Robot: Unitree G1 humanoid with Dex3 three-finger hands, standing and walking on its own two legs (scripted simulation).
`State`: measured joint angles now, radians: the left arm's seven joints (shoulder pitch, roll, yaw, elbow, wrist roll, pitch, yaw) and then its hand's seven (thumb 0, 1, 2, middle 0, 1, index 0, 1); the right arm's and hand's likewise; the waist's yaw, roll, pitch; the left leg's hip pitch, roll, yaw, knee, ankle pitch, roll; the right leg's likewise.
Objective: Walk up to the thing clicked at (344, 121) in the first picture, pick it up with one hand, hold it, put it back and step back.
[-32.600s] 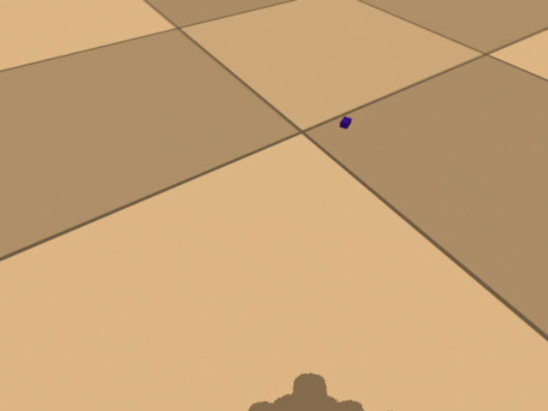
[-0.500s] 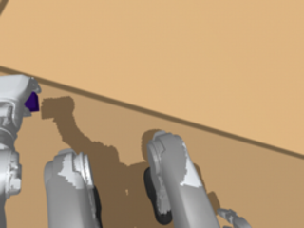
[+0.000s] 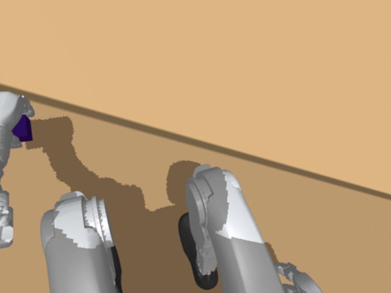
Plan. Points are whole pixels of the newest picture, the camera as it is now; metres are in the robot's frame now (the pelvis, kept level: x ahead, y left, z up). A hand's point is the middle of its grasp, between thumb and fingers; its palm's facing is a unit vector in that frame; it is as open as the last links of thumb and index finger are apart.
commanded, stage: lower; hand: left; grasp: from above
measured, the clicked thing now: (9, 129) +0.47 +0.29 -0.21
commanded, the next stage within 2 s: rest in 0.20 s
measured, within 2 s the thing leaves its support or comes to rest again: rests again in 1.14 s
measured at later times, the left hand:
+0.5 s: hand (20, 135) +0.46 +0.28 -0.23, palm faces -0.48 -0.06 -0.88, open 7.5 cm
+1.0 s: hand (30, 135) +0.47 +0.27 -0.26, palm faces -0.46 -0.07 -0.88, open 7.5 cm
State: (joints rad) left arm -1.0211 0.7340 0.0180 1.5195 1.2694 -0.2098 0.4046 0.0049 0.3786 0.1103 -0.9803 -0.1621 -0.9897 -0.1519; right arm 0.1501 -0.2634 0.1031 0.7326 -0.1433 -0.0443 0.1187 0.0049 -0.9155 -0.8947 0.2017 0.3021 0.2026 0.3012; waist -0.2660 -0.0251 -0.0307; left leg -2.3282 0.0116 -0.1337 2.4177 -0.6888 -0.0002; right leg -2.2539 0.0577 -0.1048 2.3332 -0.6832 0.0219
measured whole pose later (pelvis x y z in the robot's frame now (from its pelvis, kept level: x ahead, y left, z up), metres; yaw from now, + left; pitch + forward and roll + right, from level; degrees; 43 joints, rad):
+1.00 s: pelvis +0.00 +0.00 -0.03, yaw -5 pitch +30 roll -12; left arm -1.05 0.90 0.07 1.69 1.31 -0.23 0.60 0.01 0.39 0.08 -0.98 -0.16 -0.99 -0.14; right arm 0.11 -0.31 0.24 0.69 -0.23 -0.17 0.20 0.00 -0.91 -0.89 0.20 0.30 0.20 0.30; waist -0.36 -0.11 0.12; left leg -2.36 0.02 -0.22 2.54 -0.73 0.00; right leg -2.27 0.09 -0.17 2.40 -0.69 0.03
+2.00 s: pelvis +0.00 +0.01 -0.02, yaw -7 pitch +28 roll -14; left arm -1.08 1.00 0.06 1.75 1.28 -0.24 0.61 0.00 0.21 0.36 -0.68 -0.45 -0.70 -0.41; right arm 0.10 -0.34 0.32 0.64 -0.24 -0.21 0.23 0.00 -0.90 -0.89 0.20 0.30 0.20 0.30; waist -0.39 -0.15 0.17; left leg -2.34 0.03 -0.25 2.55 -0.73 0.00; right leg -2.24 0.10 -0.20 2.37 -0.67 0.05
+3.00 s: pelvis +0.00 +0.01 -0.01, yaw -6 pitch +32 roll -13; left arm -0.99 0.88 0.10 1.43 1.20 -0.09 0.56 0.00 -0.29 0.80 -0.26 -0.81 -0.27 -0.80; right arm 0.17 -0.32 0.22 0.66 -0.19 -0.18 0.27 0.01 -0.90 -0.89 0.20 0.30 0.20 0.30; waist -0.32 -0.05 0.02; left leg -2.36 0.02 -0.22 2.51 -0.73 0.00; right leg -2.27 0.09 -0.18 2.35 -0.68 0.03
